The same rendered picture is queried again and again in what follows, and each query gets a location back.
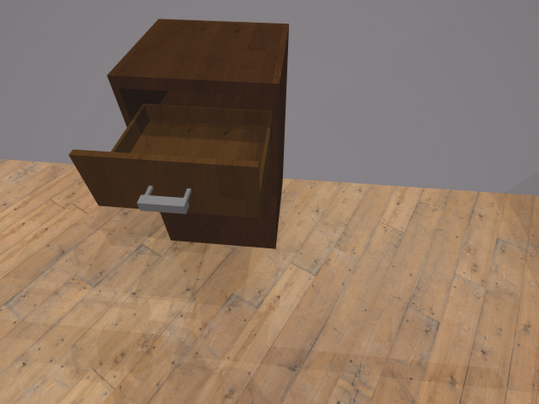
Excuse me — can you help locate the drawer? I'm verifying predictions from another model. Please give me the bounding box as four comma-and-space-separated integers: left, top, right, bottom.
69, 104, 272, 218

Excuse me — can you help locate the cabinet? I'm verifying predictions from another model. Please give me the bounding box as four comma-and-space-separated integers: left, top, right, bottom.
107, 19, 289, 249

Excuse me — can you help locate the handle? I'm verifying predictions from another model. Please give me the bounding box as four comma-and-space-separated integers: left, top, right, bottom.
137, 186, 192, 214

